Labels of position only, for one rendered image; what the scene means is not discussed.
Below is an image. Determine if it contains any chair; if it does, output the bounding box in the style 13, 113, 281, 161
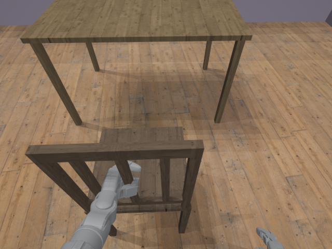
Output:
25, 127, 204, 236

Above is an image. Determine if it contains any right robot hand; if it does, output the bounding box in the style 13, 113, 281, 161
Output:
255, 227, 285, 249

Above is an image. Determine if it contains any robot left forearm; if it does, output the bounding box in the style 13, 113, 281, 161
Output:
60, 190, 118, 249

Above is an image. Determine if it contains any left robot hand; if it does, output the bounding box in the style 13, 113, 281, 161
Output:
101, 161, 141, 199

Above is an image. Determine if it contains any table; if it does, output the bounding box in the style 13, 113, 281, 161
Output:
20, 0, 253, 126

